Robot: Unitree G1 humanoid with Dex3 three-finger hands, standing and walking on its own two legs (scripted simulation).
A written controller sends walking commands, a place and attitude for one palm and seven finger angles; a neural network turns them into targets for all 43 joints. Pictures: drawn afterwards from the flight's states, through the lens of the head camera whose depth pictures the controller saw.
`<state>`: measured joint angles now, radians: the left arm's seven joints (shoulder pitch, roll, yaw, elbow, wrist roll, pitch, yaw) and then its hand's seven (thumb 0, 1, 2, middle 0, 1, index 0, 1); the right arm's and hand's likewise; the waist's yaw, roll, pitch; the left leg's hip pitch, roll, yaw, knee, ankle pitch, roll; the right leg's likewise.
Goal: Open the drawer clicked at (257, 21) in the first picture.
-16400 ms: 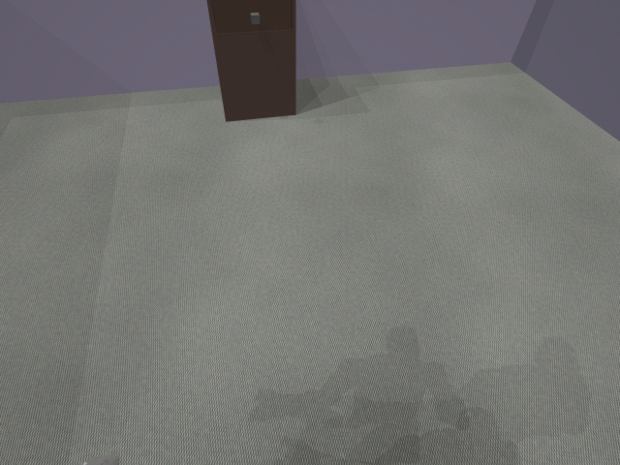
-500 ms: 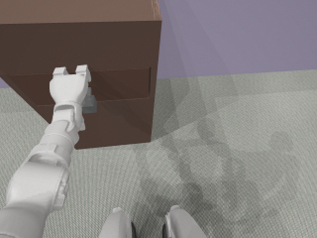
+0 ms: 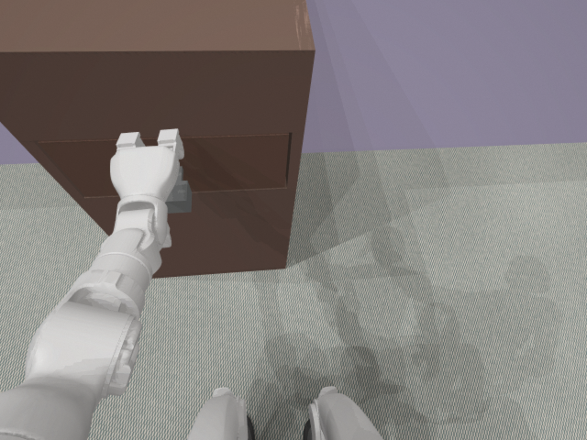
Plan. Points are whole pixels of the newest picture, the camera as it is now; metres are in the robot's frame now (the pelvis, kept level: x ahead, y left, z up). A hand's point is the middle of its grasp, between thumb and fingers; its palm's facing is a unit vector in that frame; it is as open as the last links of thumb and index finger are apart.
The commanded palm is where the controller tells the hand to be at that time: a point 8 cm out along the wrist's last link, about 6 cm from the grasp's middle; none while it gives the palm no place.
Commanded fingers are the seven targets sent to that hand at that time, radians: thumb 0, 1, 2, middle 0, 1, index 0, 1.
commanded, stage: move the hooked fingers above the handle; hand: left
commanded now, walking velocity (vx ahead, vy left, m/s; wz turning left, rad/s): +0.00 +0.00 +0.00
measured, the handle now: (178, 187) +0.53 +0.16 -0.09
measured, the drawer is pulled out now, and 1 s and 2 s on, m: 0.00 0.00 0.00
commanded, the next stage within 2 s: lower the fingers behind the handle in 0.04 s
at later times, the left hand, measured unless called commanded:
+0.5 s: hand (157, 202) +0.48 +0.18 -0.06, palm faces -0.06 -0.03 -1.00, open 13.8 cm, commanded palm +0.47 +0.17 +0.00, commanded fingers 0.00 -0.50 0.30 -0.30 -1.20 -0.30 -1.20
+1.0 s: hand (162, 212) +0.48 +0.18 -0.08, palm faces -0.04 -0.02 -1.00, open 13.9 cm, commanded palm +0.46 +0.16 -0.03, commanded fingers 0.00 -0.50 0.30 -0.30 -1.20 -0.30 -1.20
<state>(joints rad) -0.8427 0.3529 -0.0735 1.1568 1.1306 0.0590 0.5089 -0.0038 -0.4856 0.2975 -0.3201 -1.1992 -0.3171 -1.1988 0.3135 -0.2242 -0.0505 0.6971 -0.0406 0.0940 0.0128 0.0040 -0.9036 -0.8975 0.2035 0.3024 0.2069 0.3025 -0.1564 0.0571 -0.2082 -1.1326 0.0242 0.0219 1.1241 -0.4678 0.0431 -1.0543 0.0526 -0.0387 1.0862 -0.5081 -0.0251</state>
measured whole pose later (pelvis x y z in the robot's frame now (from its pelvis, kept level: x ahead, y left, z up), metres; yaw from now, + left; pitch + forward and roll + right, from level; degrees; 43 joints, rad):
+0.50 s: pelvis +0.00 +0.00 -0.01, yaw +0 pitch +29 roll -3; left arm -0.81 0.38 -0.06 1.15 1.15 0.00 0.52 0.00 -0.49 0.30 -0.32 -1.20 -0.32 -1.20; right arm 0.32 -0.23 -0.06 0.72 -0.05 0.09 0.01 0.00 -0.90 -0.90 0.20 0.30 0.21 0.30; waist -0.15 0.06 -0.22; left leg -1.20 0.03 0.02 1.19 -0.49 0.04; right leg -1.12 0.06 -0.05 1.15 -0.54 -0.03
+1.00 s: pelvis -0.01 +0.00 -0.04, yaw +0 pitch +31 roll -3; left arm -0.85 0.39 -0.05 1.17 1.16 0.02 0.55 0.00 -0.49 0.30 -0.32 -1.20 -0.31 -1.20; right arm 0.30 -0.22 -0.04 0.72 -0.06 0.07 0.03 0.00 -0.90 -0.90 0.20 0.30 0.21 0.30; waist -0.16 0.07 -0.23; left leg -1.32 0.03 0.01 1.30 -0.51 0.04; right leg -1.24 0.06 -0.06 1.26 -0.56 -0.03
